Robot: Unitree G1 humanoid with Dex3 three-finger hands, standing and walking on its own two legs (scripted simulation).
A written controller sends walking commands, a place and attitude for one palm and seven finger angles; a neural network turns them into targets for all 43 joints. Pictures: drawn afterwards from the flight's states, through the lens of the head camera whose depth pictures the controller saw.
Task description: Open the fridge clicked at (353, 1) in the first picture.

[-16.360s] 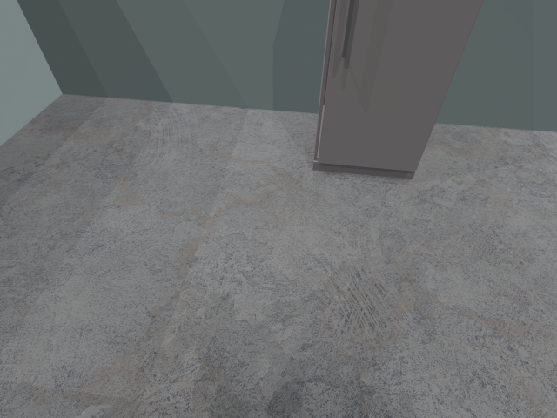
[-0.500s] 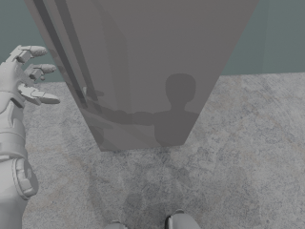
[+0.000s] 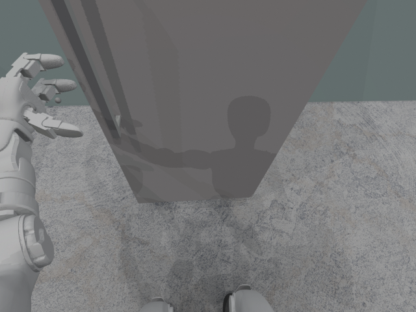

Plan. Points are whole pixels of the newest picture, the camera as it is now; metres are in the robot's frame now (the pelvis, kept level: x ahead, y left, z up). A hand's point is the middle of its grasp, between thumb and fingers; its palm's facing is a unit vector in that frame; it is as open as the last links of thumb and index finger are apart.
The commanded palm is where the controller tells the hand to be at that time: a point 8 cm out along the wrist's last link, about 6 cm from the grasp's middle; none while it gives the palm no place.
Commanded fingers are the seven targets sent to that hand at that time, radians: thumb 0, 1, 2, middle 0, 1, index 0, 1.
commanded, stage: feel for the door with the fingertips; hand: left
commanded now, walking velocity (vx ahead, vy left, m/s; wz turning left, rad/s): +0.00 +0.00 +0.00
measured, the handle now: (83, 41) +0.52 +0.20 +0.19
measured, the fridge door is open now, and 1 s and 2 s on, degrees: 0 0 0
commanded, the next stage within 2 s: slide the fingers in behind the handle in 0.86 s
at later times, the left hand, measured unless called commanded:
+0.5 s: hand (84, 103) +0.46 +0.22 +0.11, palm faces +0.03 -1.00 +0.01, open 13.9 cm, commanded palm +0.44 +0.27 +0.11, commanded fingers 0.00 -0.50 0.30 -0.30 -1.20 -0.30 -1.20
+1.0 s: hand (76, 93) +0.48 +0.23 +0.12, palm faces +0.03 -1.00 +0.00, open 13.5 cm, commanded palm +0.46 +0.28 +0.11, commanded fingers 0.00 -0.50 0.30 -0.30 -1.20 -0.30 -1.20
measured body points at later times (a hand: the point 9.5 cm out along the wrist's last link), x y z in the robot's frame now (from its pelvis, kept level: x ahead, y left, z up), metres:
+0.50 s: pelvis +0.00 +0.00 +0.00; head +0.08 +0.00 +0.44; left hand +0.46 +0.27 +0.11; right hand +0.05 -0.27 -0.11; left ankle -0.02 +0.12 -0.70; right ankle +0.04 -0.14 -0.70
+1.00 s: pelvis -0.01 -0.01 +0.00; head +0.09 +0.01 +0.44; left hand +0.47 +0.28 +0.12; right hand +0.00 -0.28 -0.11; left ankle -0.02 +0.12 -0.70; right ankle +0.04 -0.14 -0.70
